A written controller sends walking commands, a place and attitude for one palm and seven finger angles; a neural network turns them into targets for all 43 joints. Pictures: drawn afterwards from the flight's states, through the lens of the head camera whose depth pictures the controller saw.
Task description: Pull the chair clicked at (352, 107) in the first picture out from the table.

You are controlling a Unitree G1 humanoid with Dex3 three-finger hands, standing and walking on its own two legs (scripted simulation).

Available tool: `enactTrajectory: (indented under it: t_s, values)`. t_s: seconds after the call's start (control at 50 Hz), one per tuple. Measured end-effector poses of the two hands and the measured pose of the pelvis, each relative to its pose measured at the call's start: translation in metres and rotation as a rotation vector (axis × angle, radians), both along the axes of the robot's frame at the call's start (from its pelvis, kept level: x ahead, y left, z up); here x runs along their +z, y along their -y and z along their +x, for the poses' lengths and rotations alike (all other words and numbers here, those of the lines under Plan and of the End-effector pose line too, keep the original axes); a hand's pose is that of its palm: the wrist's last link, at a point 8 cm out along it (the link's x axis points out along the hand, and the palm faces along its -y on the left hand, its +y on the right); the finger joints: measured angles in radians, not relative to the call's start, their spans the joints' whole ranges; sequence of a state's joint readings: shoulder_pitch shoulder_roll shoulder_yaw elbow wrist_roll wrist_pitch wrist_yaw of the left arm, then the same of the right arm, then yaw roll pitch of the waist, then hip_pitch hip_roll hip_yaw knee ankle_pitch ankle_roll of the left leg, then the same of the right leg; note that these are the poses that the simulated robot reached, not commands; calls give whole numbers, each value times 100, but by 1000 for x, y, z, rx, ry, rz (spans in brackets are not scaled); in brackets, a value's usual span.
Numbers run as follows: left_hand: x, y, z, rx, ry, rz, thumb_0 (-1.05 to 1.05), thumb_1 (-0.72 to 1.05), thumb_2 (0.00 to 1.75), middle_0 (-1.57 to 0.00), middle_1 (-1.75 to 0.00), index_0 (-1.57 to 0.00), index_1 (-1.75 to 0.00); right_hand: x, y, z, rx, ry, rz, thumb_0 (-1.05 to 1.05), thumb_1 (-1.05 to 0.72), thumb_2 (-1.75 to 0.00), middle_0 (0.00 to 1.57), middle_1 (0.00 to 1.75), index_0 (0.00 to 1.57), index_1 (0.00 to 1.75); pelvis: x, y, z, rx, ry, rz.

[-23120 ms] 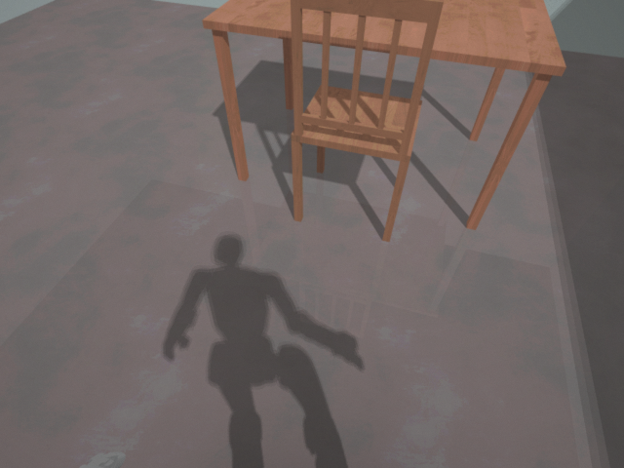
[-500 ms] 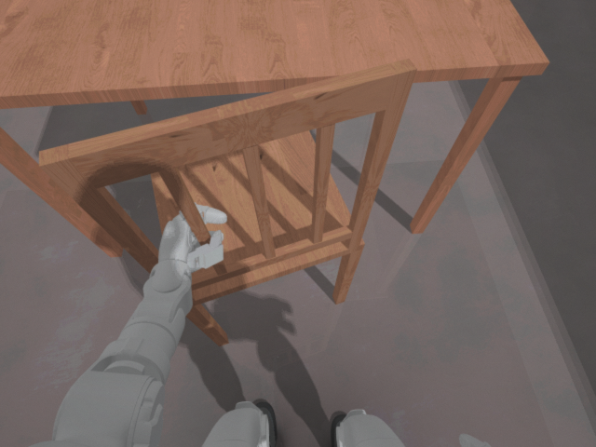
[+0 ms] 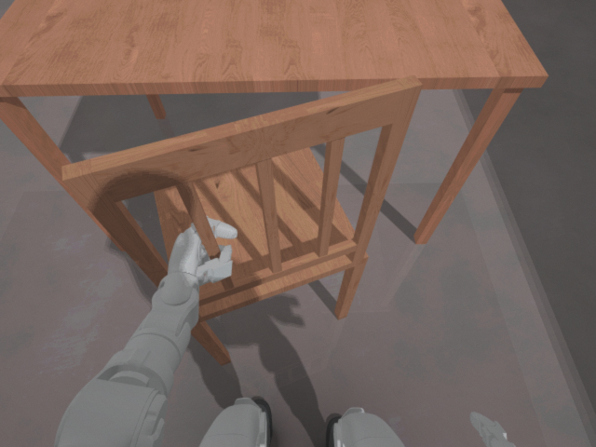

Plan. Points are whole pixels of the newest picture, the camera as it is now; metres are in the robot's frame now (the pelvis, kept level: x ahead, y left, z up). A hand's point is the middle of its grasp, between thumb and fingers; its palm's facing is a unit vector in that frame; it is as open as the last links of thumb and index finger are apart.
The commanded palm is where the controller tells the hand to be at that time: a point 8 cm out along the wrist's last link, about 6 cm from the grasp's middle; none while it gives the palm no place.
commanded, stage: step backward, pulling the chair out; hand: left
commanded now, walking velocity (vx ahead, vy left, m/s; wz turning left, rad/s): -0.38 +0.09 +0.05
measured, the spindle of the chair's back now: (271, 225) +0.44 +0.05 -0.04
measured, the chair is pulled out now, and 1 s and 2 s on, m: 0.17 0.24 0.28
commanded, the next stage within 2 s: none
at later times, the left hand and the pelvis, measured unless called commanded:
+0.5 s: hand (226, 269) +0.36 +0.12 -0.05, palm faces +0.02 -0.98 -0.19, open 5.1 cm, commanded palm +0.36 +0.17 -0.04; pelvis -0.03 -0.01 +0.00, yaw +1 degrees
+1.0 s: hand (217, 309) +0.30 +0.12 -0.05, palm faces -0.02 -0.98 -0.18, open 5.1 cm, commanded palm +0.30 +0.18 -0.04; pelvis -0.09 +0.01 +0.00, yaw +2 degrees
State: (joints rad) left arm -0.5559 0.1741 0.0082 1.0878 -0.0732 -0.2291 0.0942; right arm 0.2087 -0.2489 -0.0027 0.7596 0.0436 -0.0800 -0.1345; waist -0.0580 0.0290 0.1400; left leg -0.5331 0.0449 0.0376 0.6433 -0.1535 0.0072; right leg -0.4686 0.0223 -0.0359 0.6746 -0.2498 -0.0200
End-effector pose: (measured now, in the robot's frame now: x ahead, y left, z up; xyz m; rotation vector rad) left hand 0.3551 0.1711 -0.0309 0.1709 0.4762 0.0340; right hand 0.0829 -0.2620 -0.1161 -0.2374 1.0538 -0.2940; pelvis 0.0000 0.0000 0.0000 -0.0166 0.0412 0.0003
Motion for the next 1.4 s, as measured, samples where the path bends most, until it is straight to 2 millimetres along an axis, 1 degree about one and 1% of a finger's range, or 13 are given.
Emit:
enactTrajectory:
  t_s: [0.08, 0.24, 0.4, 0.52, 0.6, 0.68, 0.8, 0.9, 0.96, 1.08, 1.2, 1.32, 1.4]
  values:
    - [0, 0, -3, 14, -1, 5, 2, 71, 81, -29, -113, -50, -145, -3, -7, 2, 5, 0, 30, 1, -90, -90, 20, 30, 20, 30, 2, 1, 0, 11, 2, 6]
    - [0, -2, -2, -29, -3, -2, 2, 73, 78, -27, -115, -50, -145, 3, -11, -4, 10, -46, -6, 1, -90, -90, 20, 30, 20, 30, 7, -13, -1, 8, -14, 17]
    - [0, -1, -5, -9, 4, 9, 2, 71, 80, -28, -115, -50, -145, -6, -15, -12, 19, -23, 37, 1, -90, -90, 20, 30, 20, 30, 0, 0, -17, -9, 11, 14]
    - [1, 3, -14, 32, 1, 12, 2, 70, 81, -30, -114, -50, -145, -10, -4, -29, -5, -28, 50, 1, -90, -90, 20, 30, 20, 30, 0, 7, -29, 13, 7, 24]
    - [2, 4, -22, 36, -20, -4, 3, 72, 80, -27, -114, -50, -145, -4, 4, -42, 18, -71, 15, 1, -90, -90, 20, 30, 20, 30, 5, 0, -38, 46, -6, 44]
    - [2, 1, -30, 2, -28, -19, 3, 73, 78, -23, -115, -50, -145, 1, 7, -55, 37, -108, -43, 1, -90, -90, 20, 30, 20, 30, 5, -13, -50, 83, -32, 36]
    - [2, -4, -47, -58, -19, -14, 2, 74, 77, -22, -116, -50, -145, 7, -9, -69, 21, -98, -43, 1, -90, -90, 20, 30, 20, 30, 7, -24, -68, 40, -21, 54]
    - [2, -6, -60, -45, -5, 2, 1, 72, 79, -24, -116, -50, -145, -6, -27, -77, 9, -78, 38, 1, -90, -90, 20, 30, 20, 30, 1, -17, -73, 25, 1, 40]
    - [2, -5, -68, -22, -4, 5, 1, 71, 80, -25, -116, -50, -145, -14, -32, -84, -2, -73, 75, 1, -90, -90, 20, 30, 20, 30, -1, -13, -79, 29, -1, 35]
    - [2, -5, -83, -13, -10, 1, 1, 72, 79, -25, -115, -50, -145, -12, -29, -108, -4, -75, 51, 1, -90, -90, 20, 30, 20, 30, 0, -20, -97, 27, -3, 50]
    - [2, -9, -97, -37, -7, 5, 1, 72, 78, -24, -115, -50, -145, -6, -21, -131, -23, -82, 11, 1, -90, -90, 20, 30, 20, 30, 1, -25, -103, 1, 0, 48]
    - [2, -10, -101, -29, 13, 25, 1, 70, 81, -27, -117, -50, -145, -17, -13, -138, -31, -85, 18, 1, -90, -90, 20, 30, 20, 30, -10, -17, -104, 10, 21, 58]
    - [2, -9, -103, -19, 8, 22, 1, 70, 81, -27, -117, -50, -145, -13, -12, -138, -30, -78, 14, 1, -90, -90, 20, 30, 20, 30, -5, -20, -108, 8, 11, 60]
